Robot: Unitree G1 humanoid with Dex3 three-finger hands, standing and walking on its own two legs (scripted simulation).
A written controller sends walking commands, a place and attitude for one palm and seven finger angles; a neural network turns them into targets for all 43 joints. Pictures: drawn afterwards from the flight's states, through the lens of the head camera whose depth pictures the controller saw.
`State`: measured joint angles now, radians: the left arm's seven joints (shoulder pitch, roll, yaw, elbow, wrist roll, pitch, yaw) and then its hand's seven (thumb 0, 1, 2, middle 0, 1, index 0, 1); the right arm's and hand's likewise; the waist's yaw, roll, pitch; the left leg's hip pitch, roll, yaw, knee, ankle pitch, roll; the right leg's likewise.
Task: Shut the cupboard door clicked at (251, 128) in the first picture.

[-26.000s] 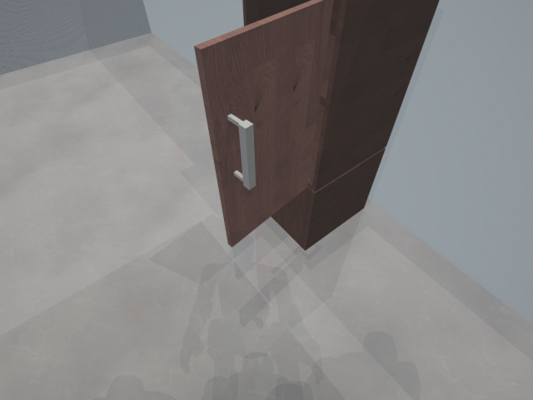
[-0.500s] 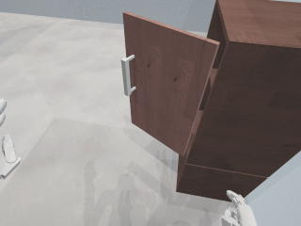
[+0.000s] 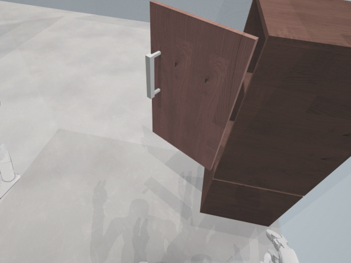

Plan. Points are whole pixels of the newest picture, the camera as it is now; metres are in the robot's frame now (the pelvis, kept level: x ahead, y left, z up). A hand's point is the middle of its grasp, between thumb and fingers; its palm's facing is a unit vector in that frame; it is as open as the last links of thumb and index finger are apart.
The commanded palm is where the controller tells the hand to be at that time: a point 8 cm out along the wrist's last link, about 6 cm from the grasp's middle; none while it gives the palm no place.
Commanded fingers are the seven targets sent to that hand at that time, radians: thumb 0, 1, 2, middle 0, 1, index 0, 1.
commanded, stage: step back with the hand held close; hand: left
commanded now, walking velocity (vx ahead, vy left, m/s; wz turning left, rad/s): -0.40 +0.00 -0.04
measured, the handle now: (154, 75) +0.73 +0.10 +0.03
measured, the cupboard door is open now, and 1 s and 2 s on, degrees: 61 61 61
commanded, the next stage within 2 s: stop stepping back and stand still in 0.62 s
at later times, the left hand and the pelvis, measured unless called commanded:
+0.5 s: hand out of the picture +0.15 +0.30 +0.19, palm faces +0.45 -0.78 -0.43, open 7.4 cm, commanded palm +0.09 +0.32 +0.19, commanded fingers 0.00 0.90 0.90 -0.20 -0.30 -0.20 -0.30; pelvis -0.05 +0.02 +0.01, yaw +1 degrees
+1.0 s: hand out of the picture +0.09 +0.30 +0.18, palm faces +0.45 -0.84 -0.32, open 7.4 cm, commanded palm +0.03 +0.33 +0.19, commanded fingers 0.00 0.90 0.90 -0.20 -0.30 -0.20 -0.30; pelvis -0.13 +0.04 -0.01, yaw -5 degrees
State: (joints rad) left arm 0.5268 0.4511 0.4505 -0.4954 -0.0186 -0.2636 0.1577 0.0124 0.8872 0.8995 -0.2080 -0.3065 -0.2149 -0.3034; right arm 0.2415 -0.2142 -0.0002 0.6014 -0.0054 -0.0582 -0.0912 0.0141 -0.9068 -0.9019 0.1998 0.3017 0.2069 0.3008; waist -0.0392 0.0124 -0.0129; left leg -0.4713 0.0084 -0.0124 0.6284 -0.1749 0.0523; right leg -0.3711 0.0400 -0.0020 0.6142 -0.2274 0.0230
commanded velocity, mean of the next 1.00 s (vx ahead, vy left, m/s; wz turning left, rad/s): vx -0.21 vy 0.00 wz -0.03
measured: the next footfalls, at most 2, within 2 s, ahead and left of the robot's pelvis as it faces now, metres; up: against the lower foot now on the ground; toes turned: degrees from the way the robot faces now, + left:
right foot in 0.02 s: +0.03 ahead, -0.14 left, +0.00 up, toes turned +4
right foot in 0.66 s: -0.17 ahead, -0.12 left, +0.00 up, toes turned -2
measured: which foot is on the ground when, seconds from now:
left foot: down 0.00-0.82, up 0.84-0.92, down 0.94-1.00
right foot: up 0.00-0.00, down 0.02-0.40, up 0.42-0.64, down 0.66-0.98, up 1.00-1.00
